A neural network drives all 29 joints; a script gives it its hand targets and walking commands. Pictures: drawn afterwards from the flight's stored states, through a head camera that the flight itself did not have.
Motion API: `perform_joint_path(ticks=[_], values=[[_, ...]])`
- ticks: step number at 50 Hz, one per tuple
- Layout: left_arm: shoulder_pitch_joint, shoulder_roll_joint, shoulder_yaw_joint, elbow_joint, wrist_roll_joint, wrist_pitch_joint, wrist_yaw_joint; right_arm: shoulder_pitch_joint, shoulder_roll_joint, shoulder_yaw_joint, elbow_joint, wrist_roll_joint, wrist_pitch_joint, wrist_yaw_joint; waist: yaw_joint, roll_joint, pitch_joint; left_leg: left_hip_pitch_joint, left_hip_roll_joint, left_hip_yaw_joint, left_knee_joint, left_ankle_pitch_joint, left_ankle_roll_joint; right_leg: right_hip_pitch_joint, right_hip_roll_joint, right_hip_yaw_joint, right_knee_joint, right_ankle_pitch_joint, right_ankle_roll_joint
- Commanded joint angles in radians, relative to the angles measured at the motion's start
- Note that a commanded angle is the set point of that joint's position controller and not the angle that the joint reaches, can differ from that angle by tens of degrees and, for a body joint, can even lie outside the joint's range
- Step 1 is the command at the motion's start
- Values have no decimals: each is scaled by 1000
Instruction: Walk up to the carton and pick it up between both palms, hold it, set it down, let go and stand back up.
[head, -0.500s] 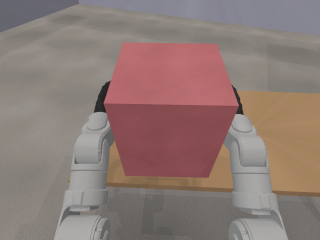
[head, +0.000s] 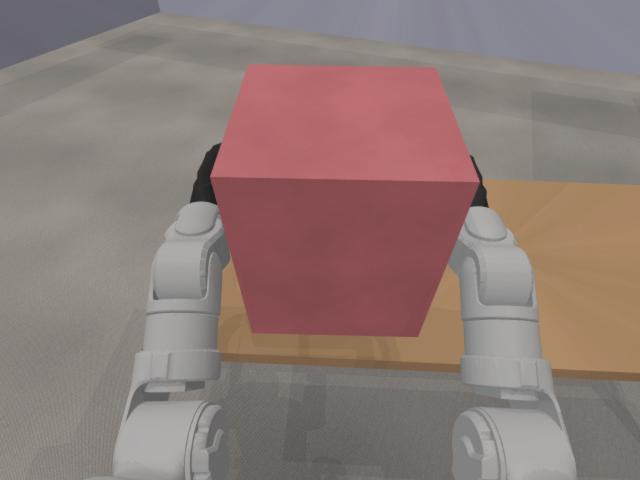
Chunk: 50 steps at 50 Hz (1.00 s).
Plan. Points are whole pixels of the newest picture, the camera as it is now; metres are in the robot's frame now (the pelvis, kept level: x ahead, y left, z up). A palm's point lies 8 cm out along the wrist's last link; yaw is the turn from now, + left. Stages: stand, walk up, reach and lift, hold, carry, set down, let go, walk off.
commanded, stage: hold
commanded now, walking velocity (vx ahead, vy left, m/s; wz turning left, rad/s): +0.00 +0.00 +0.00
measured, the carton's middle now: (338, 208) +0.38 +0.00 +0.19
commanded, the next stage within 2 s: set down in 0.98 s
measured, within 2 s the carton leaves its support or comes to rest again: neither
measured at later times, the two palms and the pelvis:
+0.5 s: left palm (220, 204) +0.39 +0.15 +0.18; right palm (464, 215) +0.38 -0.15 +0.18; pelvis +0.00 +0.00 +0.00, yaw +0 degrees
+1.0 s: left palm (230, 194) +0.42 +0.14 +0.18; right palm (464, 206) +0.41 -0.16 +0.17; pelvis +0.03 +0.00 +0.00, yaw +0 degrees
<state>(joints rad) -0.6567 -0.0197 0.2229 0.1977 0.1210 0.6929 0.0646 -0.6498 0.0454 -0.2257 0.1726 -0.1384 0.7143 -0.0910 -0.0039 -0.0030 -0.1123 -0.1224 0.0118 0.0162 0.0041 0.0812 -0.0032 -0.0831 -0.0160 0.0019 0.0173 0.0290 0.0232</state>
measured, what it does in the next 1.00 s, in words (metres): stands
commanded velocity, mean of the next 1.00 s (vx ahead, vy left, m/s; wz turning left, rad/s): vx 0.00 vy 0.00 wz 0.00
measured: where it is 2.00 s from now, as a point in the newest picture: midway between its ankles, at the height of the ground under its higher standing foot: outside the picture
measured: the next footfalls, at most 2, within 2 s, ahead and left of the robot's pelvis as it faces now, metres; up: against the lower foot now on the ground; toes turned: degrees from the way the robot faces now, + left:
none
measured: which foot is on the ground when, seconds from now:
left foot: down 0.00-1.00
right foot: down 0.00-1.00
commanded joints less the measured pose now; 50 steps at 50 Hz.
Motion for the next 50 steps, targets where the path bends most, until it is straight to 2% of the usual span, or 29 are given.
perform_joint_path(ticks=[1,2,4,6,8,9,12,17,18,19,23,29,32,33,35,38,41,43,44,47,49,50], values=[[-641,-504,-411,-99,-105,-67,-122,-663,477,397,-104,114,-81,126,-9,18,-391,249,-49,3,64,-59,-39,12,62,-29,8,-52,0],[-658,-501,-408,-85,-97,-71,-123,-673,478,390,-80,113,-86,128,-8,32,-378,245,-53,6,60,-64,-41,-7,62,-26,1,-67,-3],[-675,-499,-388,-62,-95,-85,-125,-689,478,373,-68,104,-101,130,-11,13,-361,243,-49,4,70,-69,-37,-28,62,-29,7,-70,-1],[-699,-502,-391,-65,-89,-103,-126,-684,489,362,-30,99,-114,133,-14,34,-398,251,-50,1,75,-64,-37,-24,61,-21,12,-58,-3],[-700,-512,-383,-53,-89,-116,-127,-699,485,361,-30,101,-131,135,-2,36,-408,251,-48,-5,79,-37,-35,-6,61,-22,15,-42,-5],[-692,-522,-378,-30,-86,-120,-126,-710,487,361,-35,98,-139,135,-7,37,-426,259,-50,-3,78,-33,-38,2,60,-20,14,-37,-6],[-704,-527,-374,-21,-84,-144,-125,-720,493,363,-35,97,-160,135,-9,-1,-444,262,-48,-8,80,-16,-34,9,63,-21,19,-17,-4],[-734,-534,-401,-26,-94,-174,-115,-724,505,371,-8,114,-188,131,-11,27,-456,266,-55,-5,86,24,-36,4,60,-14,24,22,-7],[-722,-540,-391,-16,-85,-177,-111,-723,505,371,-17,112,-193,129,-4,23,-470,266,-54,-5,87,37,-35,5,59,-12,25,32,-4],[-717,-536,-396,-11,-92,-181,-109,-711,491,367,0,103,-197,127,-15,20,-464,270,-52,-9,93,36,-41,-2,61,-13,23,27,-7],[-710,-533,-392,27,-94,-188,-98,-726,487,371,4,115,-212,122,-7,14,-464,262,-50,-8,90,39,-37,18,59,-12,29,42,-10],[-705,-534,-376,73,-91,-201,-90,-723,493,362,42,113,-224,120,-14,7,-436,269,-46,-17,93,52,-28,2,56,-16,36,46,-14],[-729,-532,-381,54,-96,-215,-86,-725,489,355,51,117,-233,116,-20,12,-480,286,-46,-18,103,72,-26,3,56,-10,42,72,-12],[-742,-536,-388,40,-108,-220,-84,-729,490,360,51,117,-235,114,-22,-6,-499,292,-46,-26,109,73,-26,4,57,-10,48,73,-13],[-736,-546,-392,53,-106,-225,-80,-736,497,367,37,130,-244,108,-14,16,-507,294,-52,-16,119,103,-27,4,54,-2,53,107,-12],[-720,-549,-400,40,-109,-230,-71,-730,509,384,25,139,-246,98,-19,1,-542,301,-50,-19,119,147,-23,30,52,-4,60,174,-2],[-723,-544,-421,10,-116,-232,-62,-717,510,403,9,150,-245,90,-17,20,-564,314,-49,-28,125,211,-24,53,55,-2,65,223,-6],[-726,-541,-436,-8,-128,-226,-56,-722,511,413,-6,160,-242,84,-18,15,-553,310,-48,-24,126,235,-25,56,54,-2,65,244,0],[-735,-540,-437,-28,-135,-222,-53,-723,515,425,-15,162,-236,83,-14,-7,-571,331,-48,-24,122,240,-20,64,53,-2,70,257,7],[-687,-546,-438,-18,-142,-199,-51,-706,506,426,-26,167,-214,79,-14,-6,-528,335,-51,-22,120,263,-21,69,51,1,70,282,6],[-656,-535,-425,-9,-131,-181,-51,-677,499,423,-32,169,-199,76,-5,6,-495,328,-54,-19,106,251,-21,85,48,-2,65,289,7],[-628,-503,-407,28,-120,-168,-54,-686,464,427,-25,174,-184,77,13,5,-491,317,-52,-15,88,261,-19,75,56,-2,75,274,5]])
